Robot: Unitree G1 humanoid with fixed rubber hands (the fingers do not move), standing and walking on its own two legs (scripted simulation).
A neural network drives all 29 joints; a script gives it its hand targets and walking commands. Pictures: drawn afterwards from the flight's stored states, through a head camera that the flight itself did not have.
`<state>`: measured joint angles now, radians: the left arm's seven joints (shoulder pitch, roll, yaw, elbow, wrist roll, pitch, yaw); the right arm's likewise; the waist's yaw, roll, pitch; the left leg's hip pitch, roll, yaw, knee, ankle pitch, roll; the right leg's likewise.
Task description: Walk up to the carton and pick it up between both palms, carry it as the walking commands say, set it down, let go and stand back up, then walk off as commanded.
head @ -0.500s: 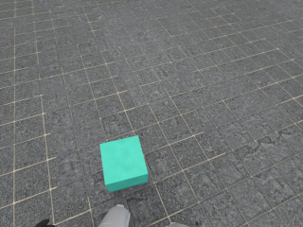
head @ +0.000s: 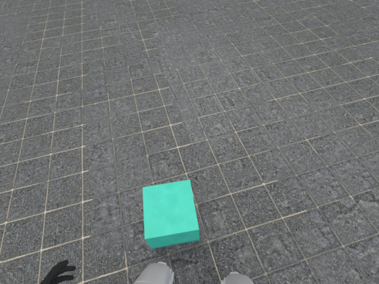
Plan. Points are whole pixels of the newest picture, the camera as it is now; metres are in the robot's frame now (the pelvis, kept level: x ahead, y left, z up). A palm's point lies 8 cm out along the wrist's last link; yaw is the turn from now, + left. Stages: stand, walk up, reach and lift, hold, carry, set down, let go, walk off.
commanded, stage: walk up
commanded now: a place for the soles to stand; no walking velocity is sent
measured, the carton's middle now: (171, 213) +0.49 +0.14 -0.64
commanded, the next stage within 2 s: none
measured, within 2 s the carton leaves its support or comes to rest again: neither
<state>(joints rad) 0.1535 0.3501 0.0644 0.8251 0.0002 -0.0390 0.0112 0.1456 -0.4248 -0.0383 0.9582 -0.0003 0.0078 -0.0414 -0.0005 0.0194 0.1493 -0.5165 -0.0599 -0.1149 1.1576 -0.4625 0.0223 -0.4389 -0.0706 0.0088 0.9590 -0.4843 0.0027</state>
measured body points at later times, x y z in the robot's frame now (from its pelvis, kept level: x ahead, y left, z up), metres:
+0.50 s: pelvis -0.01 +0.07 -0.01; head +0.04 +0.08 +0.44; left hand +0.07 +0.39 -0.12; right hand +0.13 -0.24 -0.12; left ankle +0.01 +0.21 -0.69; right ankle +0.02 -0.09 -0.69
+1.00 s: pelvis -0.05 +0.06 +0.00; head -0.02 +0.09 +0.44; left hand +0.03 +0.39 -0.12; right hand +0.10 -0.23 -0.11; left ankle +0.01 +0.21 -0.69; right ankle +0.02 -0.07 -0.69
